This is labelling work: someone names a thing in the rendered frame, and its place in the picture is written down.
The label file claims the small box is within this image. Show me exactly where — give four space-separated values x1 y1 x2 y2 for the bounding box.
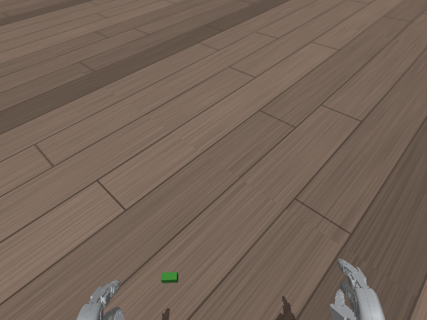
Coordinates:
161 272 178 283

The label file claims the left robot hand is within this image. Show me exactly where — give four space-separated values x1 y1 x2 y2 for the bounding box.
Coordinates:
76 280 125 320

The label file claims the right robot hand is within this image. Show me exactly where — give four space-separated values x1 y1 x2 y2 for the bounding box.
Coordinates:
330 259 385 320

